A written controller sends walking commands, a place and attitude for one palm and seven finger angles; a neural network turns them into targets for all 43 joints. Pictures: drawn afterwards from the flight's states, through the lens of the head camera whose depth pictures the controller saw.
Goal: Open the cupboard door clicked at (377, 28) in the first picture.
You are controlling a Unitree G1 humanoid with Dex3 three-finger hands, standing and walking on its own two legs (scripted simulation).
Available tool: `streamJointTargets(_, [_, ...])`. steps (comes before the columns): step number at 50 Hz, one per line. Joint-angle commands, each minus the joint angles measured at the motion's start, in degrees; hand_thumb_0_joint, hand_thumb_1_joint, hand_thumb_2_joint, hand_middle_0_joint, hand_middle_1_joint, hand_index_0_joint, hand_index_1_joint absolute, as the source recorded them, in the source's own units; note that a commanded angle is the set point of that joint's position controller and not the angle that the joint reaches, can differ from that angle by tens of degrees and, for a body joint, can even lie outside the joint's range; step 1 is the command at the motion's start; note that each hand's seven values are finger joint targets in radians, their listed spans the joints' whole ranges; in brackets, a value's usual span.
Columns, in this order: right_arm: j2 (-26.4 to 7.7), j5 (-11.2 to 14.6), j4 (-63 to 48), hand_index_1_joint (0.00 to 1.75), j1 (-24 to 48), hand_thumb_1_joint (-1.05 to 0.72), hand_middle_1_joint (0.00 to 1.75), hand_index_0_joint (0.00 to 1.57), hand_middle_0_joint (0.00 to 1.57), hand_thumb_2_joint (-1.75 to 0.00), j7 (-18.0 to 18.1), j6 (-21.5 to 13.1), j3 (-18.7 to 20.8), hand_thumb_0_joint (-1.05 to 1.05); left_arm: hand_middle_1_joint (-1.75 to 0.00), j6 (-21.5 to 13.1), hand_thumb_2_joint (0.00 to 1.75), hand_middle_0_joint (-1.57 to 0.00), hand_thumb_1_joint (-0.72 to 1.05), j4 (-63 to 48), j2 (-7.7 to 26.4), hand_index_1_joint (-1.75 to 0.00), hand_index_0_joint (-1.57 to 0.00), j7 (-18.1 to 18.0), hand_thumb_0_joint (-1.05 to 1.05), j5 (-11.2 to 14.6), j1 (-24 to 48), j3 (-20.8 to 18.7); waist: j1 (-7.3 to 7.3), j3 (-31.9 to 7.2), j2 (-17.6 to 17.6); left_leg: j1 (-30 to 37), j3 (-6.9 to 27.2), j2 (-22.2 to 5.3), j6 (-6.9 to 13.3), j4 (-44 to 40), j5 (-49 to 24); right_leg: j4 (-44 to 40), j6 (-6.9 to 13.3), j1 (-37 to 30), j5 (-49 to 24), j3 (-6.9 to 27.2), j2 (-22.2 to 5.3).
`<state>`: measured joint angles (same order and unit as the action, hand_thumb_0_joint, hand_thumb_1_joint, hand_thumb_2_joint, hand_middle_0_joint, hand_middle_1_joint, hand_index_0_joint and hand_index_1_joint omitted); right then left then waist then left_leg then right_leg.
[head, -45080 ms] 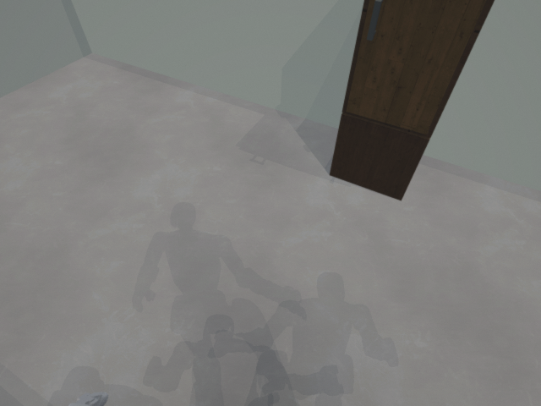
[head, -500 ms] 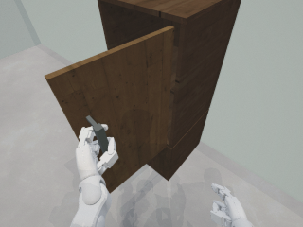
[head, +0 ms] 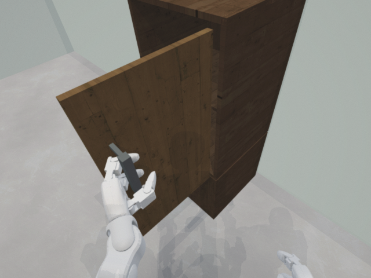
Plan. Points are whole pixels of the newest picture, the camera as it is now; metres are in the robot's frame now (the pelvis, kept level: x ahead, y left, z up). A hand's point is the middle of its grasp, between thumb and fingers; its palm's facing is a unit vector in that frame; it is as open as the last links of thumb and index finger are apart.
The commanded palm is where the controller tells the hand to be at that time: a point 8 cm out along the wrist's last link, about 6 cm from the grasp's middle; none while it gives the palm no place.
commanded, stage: open thumb and fingers to let go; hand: left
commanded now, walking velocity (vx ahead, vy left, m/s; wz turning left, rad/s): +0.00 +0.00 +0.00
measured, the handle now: (126, 169) +0.33 +0.15 +0.08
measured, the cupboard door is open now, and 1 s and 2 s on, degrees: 89 92 91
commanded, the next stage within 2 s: slide the hand sideways off the handle in 0.54 s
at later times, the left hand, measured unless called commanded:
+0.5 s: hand (144, 186) +0.29 +0.10 +0.08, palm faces +0.35 -0.94 +0.00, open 15.0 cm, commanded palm +0.25 +0.14 +0.08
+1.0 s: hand (137, 205) +0.24 +0.10 +0.08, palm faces -0.08 -1.00 +0.04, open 16.3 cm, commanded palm +0.22 +0.16 +0.08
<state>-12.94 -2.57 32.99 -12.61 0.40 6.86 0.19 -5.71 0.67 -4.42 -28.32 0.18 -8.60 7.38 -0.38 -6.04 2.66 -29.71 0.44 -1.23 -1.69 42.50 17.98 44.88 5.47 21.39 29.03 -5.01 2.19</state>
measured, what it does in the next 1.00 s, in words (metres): shifts its weight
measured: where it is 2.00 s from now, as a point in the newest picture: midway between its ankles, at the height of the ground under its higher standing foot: outside the picture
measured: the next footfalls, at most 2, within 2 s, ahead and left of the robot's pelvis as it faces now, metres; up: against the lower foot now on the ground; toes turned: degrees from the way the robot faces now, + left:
none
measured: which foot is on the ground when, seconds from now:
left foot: down 0.00-1.00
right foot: down 0.00-1.00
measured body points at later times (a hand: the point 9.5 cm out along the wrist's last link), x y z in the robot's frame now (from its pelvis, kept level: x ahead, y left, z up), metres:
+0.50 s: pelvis -0.01 +0.03 +0.00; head +0.00 +0.01 +0.45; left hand +0.26 +0.15 +0.08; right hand +0.17 -0.19 -0.10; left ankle +0.04 +0.16 -0.71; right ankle -0.06 -0.04 -0.71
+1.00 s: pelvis -0.02 +0.05 -0.01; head -0.02 +0.03 +0.44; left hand +0.24 +0.16 +0.08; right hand +0.13 -0.18 -0.09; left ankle +0.04 +0.16 -0.71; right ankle -0.06 -0.04 -0.71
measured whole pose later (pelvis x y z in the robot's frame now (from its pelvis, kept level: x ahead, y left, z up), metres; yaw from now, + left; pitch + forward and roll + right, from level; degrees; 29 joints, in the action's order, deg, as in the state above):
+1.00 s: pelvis -0.02 +0.05 -0.01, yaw -2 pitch +4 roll +0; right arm -12.7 0.2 28.3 -14.1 -0.8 1.4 -1.8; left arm -10.9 0.2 2.2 -7.1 5.2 -9.1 11.4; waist -0.8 -4.9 2.8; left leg -32.7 -2.1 -0.8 1.0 46.6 18.3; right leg 47.5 2.0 24.3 27.6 -2.5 1.2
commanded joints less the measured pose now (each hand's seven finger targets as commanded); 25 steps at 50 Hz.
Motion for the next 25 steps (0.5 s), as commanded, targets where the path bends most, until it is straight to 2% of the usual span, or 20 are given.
streamJointTargets(1, [-3.61, 0.09, -9.64, 0.3, 7.31, -0.9, 0.3, 0.2, 0.2, -0.9, 0.35, -3.91, 1.15, 0.0, -1.24, -5.12, 0.45, -0.32, -0.15, -11.45, 0.53, -1.24, -0.32, -0.06, 0.0, -1.09, 10.21, -0.07, -0.02, -8.42, -10.6, 6.95, 0.85, 2.09, 2.91, 1.0, -9.85, -10.28, -8.23, -1.38, -40.23, 10.14, -6.54])
streamJointTargets(3, [-3.57, 0.01, -9.65, 0.3, 7.69, -0.9, 0.3, 0.2, 0.2, -0.9, 0.35, -4.02, 1.18, 0.0, -1.22, -5.57, 0.39, -0.32, -0.29, -11.95, 0.71, -1.22, -0.32, -0.31, 0.0, -1.11, 10.84, -0.19, 0.13, -9.21, -9.49, 6.88, 0.64, 2.21, 2.89, 1.04, -9.63, -10.08, -8.05, -1.38, -39.38, 10.27, -6.57])
streamJointTargets(6, [-3.66, -0.01, -9.6, 0.3, 7.57, -0.9, 0.3, 0.2, 0.2, -0.9, 0.25, -4.31, 1.18, 0.0, -1.2, -5.62, 0.3, -0.3, -0.5, -10.87, 0.09, -1.2, -0.3, -0.88, 0.0, -1.92, 11.3, 0.68, -0.25, -8.05, -9.85, 7.5, 0.62, 2.0, 3.04, 1.19, -9.55, -10.36, -7.75, 0.34, -36.54, 9.5, -6.08])
streamJointTargets(8, [-3.54, -0.11, -9.46, 0.3, 7.99, -0.9, 0.3, 0.2, 0.2, -0.9, 0.37, -4.36, 1.16, 0.0, -1.2, -5.82, 0.3, -0.3, -0.5, -11.05, 0.34, -1.2, -0.3, -1.39, 0.0, -1.9, 12.98, 0.31, -0.17, -8.78, -8.93, 7.57, 0.63, 2.0, 3.01, 1.25, -9.24, -10.15, -7.5, 0.71, -35.01, 9.56, -6.04])
streamJointTargets(11, [-3.57, -0.09, -9.24, 0.3, 7.85, -0.9, 0.3, 0.2, 0.2, -0.9, 0.42, -4.35, 1.11, 0.0, -1.05, -5.73, 0.3, -0.27, -0.5, -10.22, 0.12, -1.05, -0.27, -1.8, 0.0, -2.29, 14.82, 0.6, -0.34, -8.08, -9.78, 7.84, 0.52, 1.94, 3.08, 1.2, -9.06, -10.41, -7.25, 1.61, -32.59, 8.92, -5.63])
streamJointTargets(13, [-3.42, -0.14, -9.57, 0.3, 7.98, -0.9, 0.3, 0.2, 0.2, -0.9, 0.31, -4.35, 1.18, 0.0, -0.95, -5.61, 0.3, -0.26, -0.5, -10.56, -0.68, -0.95, -0.26, -2.17, 0.0, -2.52, 13.91, 1.03, 0.18, -9.97, -8.2, 8.59, 0.3, 1.92, 3.07, 1.03, -9.98, -9.14, -6.79, 1.34, -33.08, 7.77, -5.14])
streamJointTargets(15, [-3.46, -0.13, -9.76, 0.3, 7.75, -0.9, 0.3, 0.2, 0.2, -0.9, 0.19, -4.33, 1.2, 0.0, -0.85, -5.31, 0.3, -0.24, -0.5, -10.89, -1.41, -0.85, -0.24, -2.53, 0.0, -2.97, 14.29, 1.92, 0.01, -10.78, -7.92, 9.1, 0.23, 1.78, 3.07, 1.01, -10.72, -8.25, -6.65, 1.69, -33.75, 6.96, -4.77])
streamJointTargets(17, [-3.51, -0.08, -10.02, 0.3, 7.65, -0.9, 0.3, 0.2, 0.2, -0.9, 0.04, -4.07, 1.09, 0.0, -0.75, -4.54, 0.3, -0.22, -0.5, -10.32, -2.0, -0.75, -0.22, -2.65, 0.0, -3.3, 13.89, 2.6, -0.16, -10.21, -8.55, 9.06, 0.29, 1.64, 3.1, 0.84, -10.85, -7.97, -6.36, 2.11, -32.57, 6.04, -4.35])
streamJointTargets(18, [-3.52, -0.05, -10.16, 0.3, 7.88, -0.9, 0.3, 0.2, 0.2, -0.9, 0.05, -3.98, 1.15, 0.0, -0.7, -4.21, 0.3, -0.22, -0.5, -10.43, -2.57, -0.7, -0.22, -2.79, 0.0, -3.67, 14.03, 3.23, -0.2, -10.06, -7.22, 9.58, 0.1, 1.52, 3.09, 0.94, -11.08, -7.86, -6.13, 2.81, -31.93, 5.77, -4.15])
streamJointTargets(20, [-3.53, -0.04, -10.4, 0.3, 7.6, -0.9, 0.3, 0.2, 0.2, -0.9, -0.18, -3.98, 1.06, 0.0, -0.6, -3.58, 0.3, -0.2, -0.5, -10.32, -4.36, -0.6, -0.2, -3.14, 0.0, -4.18, 15.19, 5.12, -0.62, -9.91, -7.71, 9.86, 0.42, 1.36, 3.14, 0.92, -10.71, -7.46, -5.7, 4.0, -29.13, 4.78, -3.53])
streamJointTargets(25, [-3.2, -0.07, -10.11, 0.3, 8.6, -0.9, 0.3, 0.2, 0.2, -0.9, 0.0, -3.74, 0.88, 0.0, -0.35, -2.35, 0.3, -0.16, -0.5, -9.78, -4.27, -0.35, -0.16, -4.88, 0.0, -4.88, 19.22, 5.1, -0.73, -9.93, -6.65, 10.23, 0.67, 1.01, 3.08, 1.28, -9.99, -7.17, -4.81, 5.94, -23.67, 3.82, -2.7])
